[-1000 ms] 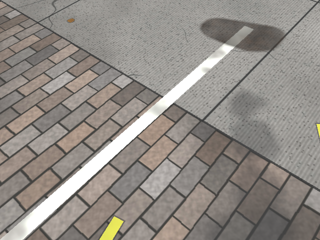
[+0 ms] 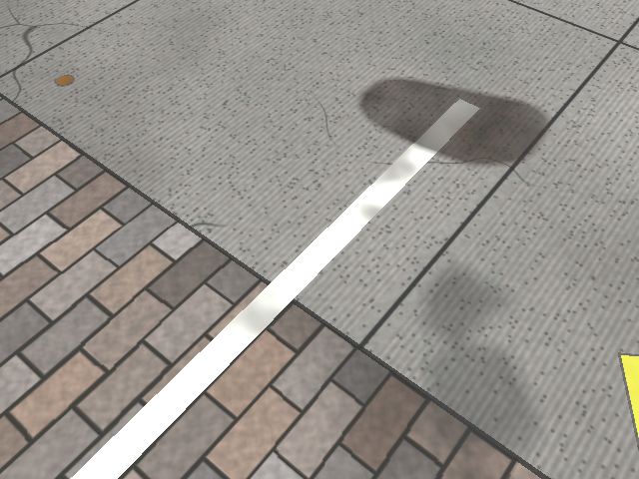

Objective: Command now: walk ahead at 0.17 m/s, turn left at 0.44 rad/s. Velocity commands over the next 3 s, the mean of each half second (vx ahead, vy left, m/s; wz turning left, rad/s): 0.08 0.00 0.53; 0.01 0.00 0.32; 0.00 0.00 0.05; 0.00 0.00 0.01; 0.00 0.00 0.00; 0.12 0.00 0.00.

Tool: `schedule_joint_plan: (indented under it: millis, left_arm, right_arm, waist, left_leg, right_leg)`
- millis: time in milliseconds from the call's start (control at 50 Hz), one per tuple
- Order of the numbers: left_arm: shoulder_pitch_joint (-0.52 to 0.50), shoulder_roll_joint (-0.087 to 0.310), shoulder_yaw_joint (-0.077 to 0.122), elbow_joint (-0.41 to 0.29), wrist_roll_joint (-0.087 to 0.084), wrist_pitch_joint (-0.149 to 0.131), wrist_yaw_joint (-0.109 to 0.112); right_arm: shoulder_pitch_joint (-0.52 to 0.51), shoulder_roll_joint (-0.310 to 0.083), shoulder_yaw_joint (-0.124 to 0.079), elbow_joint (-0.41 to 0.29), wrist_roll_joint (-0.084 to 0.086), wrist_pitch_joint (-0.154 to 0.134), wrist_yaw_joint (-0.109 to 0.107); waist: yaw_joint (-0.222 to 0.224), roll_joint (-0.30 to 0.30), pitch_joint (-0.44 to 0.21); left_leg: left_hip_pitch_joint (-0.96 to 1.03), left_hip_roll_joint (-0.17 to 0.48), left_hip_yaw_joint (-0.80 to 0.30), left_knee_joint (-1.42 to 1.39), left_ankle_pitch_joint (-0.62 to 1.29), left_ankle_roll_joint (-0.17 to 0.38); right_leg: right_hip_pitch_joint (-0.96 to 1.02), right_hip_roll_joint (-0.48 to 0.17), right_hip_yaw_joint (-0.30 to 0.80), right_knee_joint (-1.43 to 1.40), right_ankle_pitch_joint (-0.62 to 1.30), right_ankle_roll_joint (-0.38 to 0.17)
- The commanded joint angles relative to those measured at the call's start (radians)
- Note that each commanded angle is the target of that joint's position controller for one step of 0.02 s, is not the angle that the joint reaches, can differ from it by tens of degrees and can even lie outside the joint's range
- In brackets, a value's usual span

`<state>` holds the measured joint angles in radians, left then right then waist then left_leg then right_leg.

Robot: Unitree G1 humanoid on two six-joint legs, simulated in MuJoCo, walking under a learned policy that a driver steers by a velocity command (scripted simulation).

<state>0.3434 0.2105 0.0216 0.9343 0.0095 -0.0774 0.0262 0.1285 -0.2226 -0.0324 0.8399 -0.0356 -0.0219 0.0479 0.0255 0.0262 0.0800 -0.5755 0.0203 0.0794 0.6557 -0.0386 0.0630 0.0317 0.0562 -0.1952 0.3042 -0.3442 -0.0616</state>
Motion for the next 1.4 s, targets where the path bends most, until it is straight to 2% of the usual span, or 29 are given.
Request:
schedule_joint_plan:
  millis: [20, 40, 60, 80, 100, 120, 160, 200, 240, 340, 400, 500, 580, 600, 620, 640, 660, 680, 700, 740, 820, 940, 980, 1000, 1020, 1040, 1100, 1180, 1400]
  left_arm:
    - [-0.011, 0.171, 0.042, -0.041, 0.000, 0.007, 0.022]
    - [-0.022, 0.178, 0.046, -0.048, 0.000, 0.016, 0.023]
    - [-0.030, 0.193, 0.051, -0.059, -0.005, 0.020, 0.018]
    - [0.038, 0.102, 0.033, -0.100, 0.007, 0.023, 0.011]
    - [0.083, 0.111, 0.035, -0.116, -0.008, 0.042, 0.007]
    - [0.051, 0.136, 0.035, -0.105, 0.013, 0.052, 0.006]
    - [-0.076, 0.135, 0.038, -0.130, 0.018, 0.055, 0.006]
    - [-0.058, 0.125, 0.037, -0.132, 0.031, 0.087, 0.005]
    - [-0.041, 0.108, 0.034, -0.134, 0.025, 0.107, 0.005]
    - [-0.134, 0.126, 0.040, -0.172, 0.020, 0.125, 0.011]
    - [-0.178, 0.135, 0.043, -0.192, 0.015, 0.124, 0.014]
    - [-0.182, 0.135, 0.037, -0.207, -0.001, 0.105, 0.020]
    - [-0.059, 0.139, 0.035, -0.189, -0.014, 0.084, 0.031]
    - [-0.015, 0.159, 0.040, -0.177, -0.007, 0.078, 0.038]
    - [-0.048, 0.240, 0.056, -0.196, 0.009, 0.075, 0.046]
    - [-0.162, 0.308, 0.065, -0.248, 0.021, 0.078, 0.042]
    - [-0.156, 0.268, 0.061, -0.234, 0.033, 0.079, 0.033]
    - [-0.196, 0.200, 0.041, -0.238, 0.020, 0.074, 0.025]
    - [-0.221, 0.174, 0.034, -0.240, 0.014, 0.071, 0.018]
    - [-0.203, 0.165, 0.030, -0.242, 0.010, 0.067, 0.016]
    - [-0.086, 0.170, 0.031, -0.193, 0.009, 0.062, 0.013]
    - [-0.066, 0.203, 0.039, -0.141, 0.014, 0.078, 0.000]
    - [-0.073, 0.194, 0.037, -0.124, 0.006, 0.079, 0.000]
    - [-0.062, 0.167, 0.028, -0.130, 0.002, 0.069, -0.004]
    - [-0.038, 0.125, 0.018, -0.138, -0.007, 0.062, -0.010]
    - [-0.050, 0.114, 0.011, -0.103, -0.002, 0.070, -0.002]
    - [-0.111, 0.162, 0.026, -0.072, 0.005, 0.081, -0.003]
    - [-0.076, 0.129, 0.016, -0.006, 0.004, 0.083, -0.004]
    - [-0.077, 0.110, 0.004, 0.110, 0.004, 0.086, 0.001]
  right_arm:
    - [0.119, -0.084, -0.022, -0.029, -0.009, -0.011, -0.005]
    - [0.199, -0.103, -0.032, -0.008, -0.014, -0.021, -0.011]
    - [0.282, -0.145, -0.048, 0.007, -0.021, -0.033, -0.021]
    - [0.276, -0.260, -0.075, -0.004, -0.010, -0.036, -0.033]
    - [0.300, -0.300, -0.093, -0.015, 0.039, -0.018, -0.037]
    - [0.228, -0.258, -0.089, -0.046, 0.057, 0.000, -0.042]
    - [0.116, -0.149, -0.058, -0.061, 0.041, 0.023, -0.054]
    - [0.094, -0.134, -0.055, -0.062, 0.033, 0.029, -0.058]
    - [0.098, -0.162, -0.064, -0.064, 0.025, 0.023, -0.050]
    - [0.103, -0.197, -0.080, -0.078, 0.019, 0.041, -0.049]
    - [0.115, -0.204, -0.087, -0.083, 0.016, 0.053, -0.050]
    - [0.108, -0.206, -0.094, -0.090, 0.008, 0.060, -0.045]
    - [0.060, -0.201, -0.095, -0.098, 0.019, 0.070, -0.037]
    - [0.052, -0.184, -0.089, -0.102, 0.030, 0.069, -0.041]
    - [0.112, -0.124, -0.075, -0.103, 0.039, 0.067, -0.047]
    - [0.108, -0.136, -0.080, -0.110, 0.034, 0.058, -0.056]
    - [0.080, -0.201, -0.094, -0.103, 0.000, 0.052, -0.056]
    - [0.107, -0.193, -0.095, -0.086, 0.003, 0.052, -0.050]
    - [0.140, -0.178, -0.091, -0.065, 0.005, 0.058, -0.045]
    - [0.165, -0.166, -0.083, -0.047, 0.006, 0.069, -0.037]
    - [0.073, -0.128, -0.055, -0.057, 0.022, 0.081, -0.041]
    - [0.066, -0.113, -0.026, -0.018, 0.046, 0.082, -0.064]
    - [0.105, -0.118, -0.020, 0.014, 0.035, 0.065, -0.075]
    - [0.106, -0.161, -0.023, 0.017, 0.018, 0.051, -0.084]
    - [0.060, -0.219, -0.029, 0.019, 0.014, 0.044, -0.086]
    - [0.030, -0.156, -0.012, 0.030, 0.029, 0.039, -0.078]
    - [0.035, -0.135, 0.001, 0.065, 0.025, 0.029, -0.080]
    - [0.059, -0.126, 0.008, 0.119, 0.030, 0.023, -0.085]
    - [0.082, -0.112, 0.024, 0.209, 0.029, 0.015, -0.088]
  waist:
    - [-0.061, -0.122, -0.092]
    - [-0.094, -0.100, -0.136]
    - [-0.144, -0.031, -0.188]
    - [-0.072, 0.169, -0.273]
    - [-0.078, 0.216, -0.440]
    - [-0.072, 0.049, -0.377]
    - [-0.039, -0.052, -0.142]
    - [-0.010, -0.020, -0.132]
    - [-0.003, -0.003, -0.162]
    - [-0.040, 0.063, -0.151]
    - [-0.060, 0.081, -0.131]
    - [-0.065, 0.098, -0.133]
    - [-0.004, 0.111, -0.131]
    - [0.016, 0.079, -0.126]
    - [-0.030, -0.107, -0.134]
    - [-0.038, -0.240, -0.080]
    - [-0.038, -0.153, -0.059]
    - [-0.075, -0.103, -0.062]
    - [-0.091, -0.103, -0.065]
    - [-0.077, -0.165, -0.091]
    - [-0.010, -0.167, -0.105]
    - [-0.004, -0.220, -0.112]
    - [-0.035, -0.163, -0.117]
    - [-0.021, -0.092, -0.158]
    - [0.033, 0.056, -0.140]
    - [0.010, 0.064, -0.131]
    - [-0.019, 0.074, -0.064]
    - [-0.012, 0.023, -0.041]
    - [-0.010, -0.018, -0.026]
  left_leg:
    - [0.200, -0.070, 0.042, -0.050, -0.082, 0.051]
    - [0.288, -0.091, 0.031, -0.120, -0.057, 0.075]
    - [0.424, -0.043, -0.045, -0.227, 0.179, 0.114]
    - [0.650, 0.234, -0.344, -0.098, 0.840, 0.206]
    - [0.791, 0.374, -0.655, -0.179, 0.907, 0.404]
    - [0.703, 0.349, -0.585, -0.232, 0.661, 0.388]
    - [0.456, 0.237, -0.470, -0.324, 0.366, 0.292]
    - [0.350, 0.159, -0.393, -0.355, 0.280, 0.231]
    - [0.325, 0.126, -0.374, -0.354, 0.258, 0.205]
    - [0.316, 0.091, -0.451, -0.411, -0.184, 0.161]
    - [0.332, 0.093, -0.519, -0.428, -0.319, 0.152]
    - [0.341, 0.086, -0.583, -0.401, -0.272, 0.145]
    - [0.265, 0.047, -0.615, -0.372, -0.224, 0.085]
    - [0.209, 0.001, -0.573, -0.335, -0.310, 0.033]
    - [0.134, -0.100, -0.443, -0.139, -0.454, -0.025]
    - [-0.012, -0.253, -0.222, 0.086, -0.496, -0.053]
    - [0.048, -0.168, -0.244, 0.256, -0.478, -0.065]
    - [0.090, -0.166, -0.255, 0.331, -0.423, -0.064]
    - [0.103, -0.167, -0.246, 0.392, -0.379, -0.071]
    - [0.078, -0.169, -0.223, 0.455, -0.372, -0.089]
    - [0.076, -0.136, -0.208, 0.273, -0.394, -0.121]
    - [0.333, -0.096, -0.091, -0.158, -0.352, -0.084]
    - [0.507, -0.048, -0.134, -0.409, -0.075, -0.056]
    - [0.632, 0.049, -0.236, -0.403, 0.009, -0.035]
    - [0.626, 0.162, -0.336, -0.326, 0.259, 0.016]
    - [0.515, 0.176, -0.312, -0.307, 0.233, 0.051]
    - [0.453, 0.080, -0.268, -0.338, 0.052, 0.002]
    - [0.439, 0.067, -0.258, -0.354, -0.007, -0.001]
    - [0.394, 0.055, -0.258, -0.386, -0.092, 0.004]
  right_leg:
    - [-0.025, -0.273, 0.028, 0.218, 1.081, -0.048]
    - [-0.036, -0.261, 0.023, 0.373, 1.013, -0.038]
    - [-0.119, -0.207, 0.001, 0.615, 0.772, -0.001]
    - [-0.372, -0.075, -0.007, 0.930, -0.103, 0.039]
    - [-0.557, 0.047, 0.169, 1.151, -0.318, 0.065]
    - [-0.597, -0.036, 0.245, 1.155, -0.240, 0.066]
    - [-0.620, -0.088, 0.241, 1.013, -0.130, 0.078]
    - [-0.532, -0.094, 0.237, 0.903, -0.083, 0.091]
    - [-0.494, -0.078, 0.229, 0.843, -0.063, 0.099]
    - [-0.538, -0.075, 0.247, 0.687, -0.024, 0.115]
    - [-0.554, -0.065, 0.261, 0.618, -0.023, 0.117]
    - [-0.472, -0.023, 0.266, 0.482, -0.064, 0.088]
    - [-0.241, 0.022, 0.251, 0.168, -0.019, 0.036]
    - [-0.149, -0.021, 0.271, 0.017, 0.040, 0.020]
    - [-0.103, -0.231, 0.492, -0.112, -0.088, -0.027]
    - [-0.183, -0.432, 0.746, -0.173, -0.075, -0.122]
    - [-0.283, -0.433, 0.695, -0.115, 0.111, -0.177]
    - [-0.299, -0.358, 0.585, -0.076, 0.248, -0.158]
    - [-0.285, -0.293, 0.485, -0.046, 0.343, -0.129]
    - [-0.201, -0.243, 0.400, -0.004, 0.513, -0.120]
    - [-0.049, -0.251, 0.383, 0.048, 0.668, -0.135]
    - [-0.083, -0.242, 0.385, 0.101, 0.737, -0.121]
    - [-0.163, -0.230, 0.381, 0.127, 0.668, -0.058]
    - [-0.248, -0.210, 0.364, 0.138, 0.527, -0.014]
    - [-0.308, -0.124, 0.287, 0.115, 0.286, 0.016]
    - [-0.202, -0.110, 0.267, 0.050, 0.149, 0.025]
    - [-0.160, -0.113, 0.281, 0.047, 0.276, 0.026]
    - [-0.152, -0.124, 0.283, 0.027, 0.278, 0.033]
    - [-0.137, -0.133, 0.285, 0.020, 0.248, 0.038]
